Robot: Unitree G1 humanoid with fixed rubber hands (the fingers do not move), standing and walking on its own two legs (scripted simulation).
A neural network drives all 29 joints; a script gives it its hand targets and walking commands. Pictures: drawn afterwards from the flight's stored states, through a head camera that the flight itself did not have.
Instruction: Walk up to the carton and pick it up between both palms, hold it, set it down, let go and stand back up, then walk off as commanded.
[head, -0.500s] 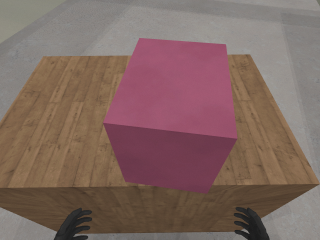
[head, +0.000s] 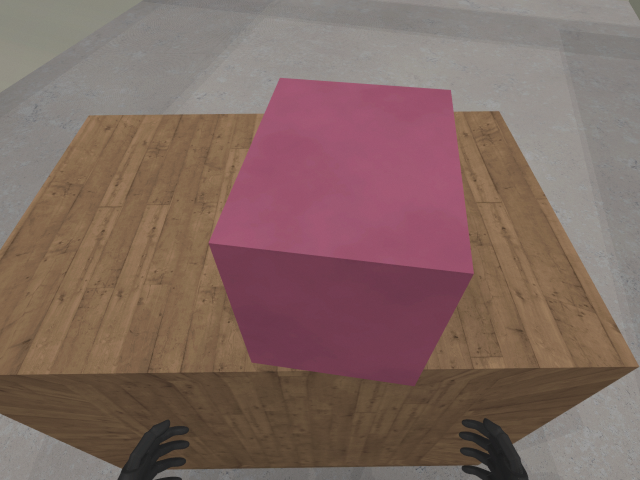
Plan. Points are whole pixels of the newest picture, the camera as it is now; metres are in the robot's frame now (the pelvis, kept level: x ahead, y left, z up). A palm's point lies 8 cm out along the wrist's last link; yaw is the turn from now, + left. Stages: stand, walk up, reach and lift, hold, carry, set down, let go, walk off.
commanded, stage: let go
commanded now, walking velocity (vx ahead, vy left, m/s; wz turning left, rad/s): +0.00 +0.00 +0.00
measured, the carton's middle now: (347, 231) +0.43 -0.02 +0.08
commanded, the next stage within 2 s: stand in 0.24 s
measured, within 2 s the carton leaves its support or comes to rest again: neither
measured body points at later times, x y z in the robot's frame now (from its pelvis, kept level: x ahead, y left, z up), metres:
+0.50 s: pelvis -0.01 +0.00 -0.01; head +0.00 +0.00 +0.44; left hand +0.15 +0.26 -0.08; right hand +0.11 -0.29 -0.11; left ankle -0.01 +0.13 -0.75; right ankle -0.01 -0.12 -0.75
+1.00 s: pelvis -0.01 +0.00 -0.01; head +0.00 +0.00 +0.44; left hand +0.13 +0.28 -0.09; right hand +0.10 -0.29 -0.11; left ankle -0.01 +0.13 -0.75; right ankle -0.01 -0.12 -0.75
